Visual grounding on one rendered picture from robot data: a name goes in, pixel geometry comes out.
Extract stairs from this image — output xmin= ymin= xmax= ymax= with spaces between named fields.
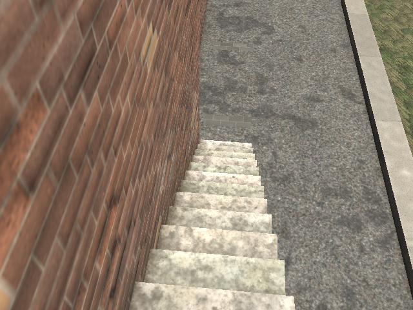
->
xmin=130 ymin=139 xmax=295 ymax=310

